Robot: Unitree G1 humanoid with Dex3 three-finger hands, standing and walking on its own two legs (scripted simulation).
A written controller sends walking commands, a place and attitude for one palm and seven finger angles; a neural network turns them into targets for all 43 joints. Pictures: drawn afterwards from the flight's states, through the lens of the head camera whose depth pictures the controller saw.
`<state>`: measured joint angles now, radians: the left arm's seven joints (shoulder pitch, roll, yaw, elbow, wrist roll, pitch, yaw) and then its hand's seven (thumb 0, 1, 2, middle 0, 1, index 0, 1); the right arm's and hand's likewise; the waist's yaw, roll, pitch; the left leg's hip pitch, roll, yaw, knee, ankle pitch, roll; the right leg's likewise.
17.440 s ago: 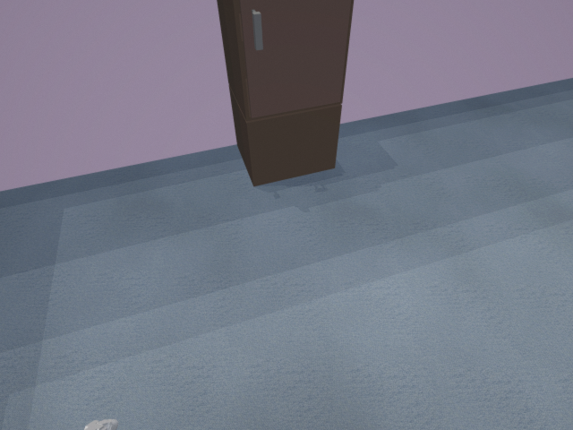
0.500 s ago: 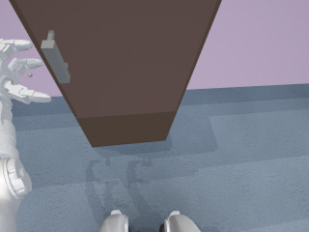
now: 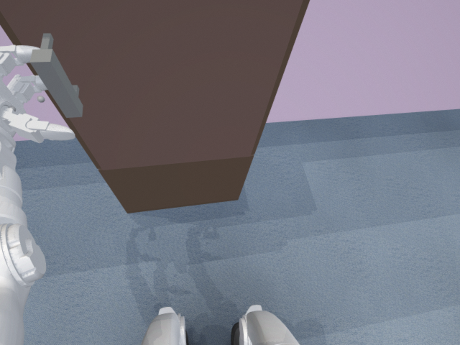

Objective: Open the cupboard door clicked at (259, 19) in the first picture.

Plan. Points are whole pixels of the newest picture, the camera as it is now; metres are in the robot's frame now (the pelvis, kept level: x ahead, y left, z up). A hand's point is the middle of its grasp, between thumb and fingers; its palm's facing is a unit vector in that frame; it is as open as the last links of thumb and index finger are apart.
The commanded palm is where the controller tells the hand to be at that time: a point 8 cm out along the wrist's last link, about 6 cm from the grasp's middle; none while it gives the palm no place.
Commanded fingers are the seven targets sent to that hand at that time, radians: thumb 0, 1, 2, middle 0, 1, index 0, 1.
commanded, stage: slide the fingers in behind the handle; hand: left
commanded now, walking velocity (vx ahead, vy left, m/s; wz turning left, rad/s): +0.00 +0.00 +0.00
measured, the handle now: (61, 77) +0.54 +0.25 +0.09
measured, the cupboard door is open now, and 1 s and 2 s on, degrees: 0 1 1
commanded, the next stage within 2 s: close the thumb around the handle in 1.20 s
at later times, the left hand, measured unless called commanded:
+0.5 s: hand (59, 102) +0.49 +0.24 +0.09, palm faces +0.08 -1.00 +0.01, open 14.0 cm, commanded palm +0.46 +0.28 +0.09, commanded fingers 0.00 -0.50 0.30 -0.30 -1.20 -0.30 -1.20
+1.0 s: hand (73, 103) +0.48 +0.22 +0.09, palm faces +0.11 -0.99 -0.01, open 14.2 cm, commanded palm +0.46 +0.25 +0.09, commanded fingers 0.00 -0.50 0.30 -0.30 -1.20 -0.30 -1.20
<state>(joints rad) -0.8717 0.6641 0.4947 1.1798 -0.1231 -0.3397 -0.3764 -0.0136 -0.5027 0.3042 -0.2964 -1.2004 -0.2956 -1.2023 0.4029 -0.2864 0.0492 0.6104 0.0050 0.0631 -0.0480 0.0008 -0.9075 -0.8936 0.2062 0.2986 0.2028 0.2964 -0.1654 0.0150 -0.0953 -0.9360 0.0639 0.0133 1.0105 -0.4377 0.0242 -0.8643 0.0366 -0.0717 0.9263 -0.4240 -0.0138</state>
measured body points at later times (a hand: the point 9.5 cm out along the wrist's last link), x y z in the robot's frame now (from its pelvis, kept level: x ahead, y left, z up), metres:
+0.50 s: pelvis +0.01 +0.01 +0.00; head +0.12 +0.03 +0.44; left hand +0.48 +0.29 +0.09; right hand +0.04 -0.26 -0.10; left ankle +0.02 +0.10 -0.67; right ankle +0.01 -0.12 -0.67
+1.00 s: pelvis +0.01 +0.00 +0.01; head +0.11 +0.02 +0.44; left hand +0.47 +0.27 +0.09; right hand +0.02 -0.26 -0.11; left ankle +0.02 +0.10 -0.67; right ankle +0.00 -0.12 -0.67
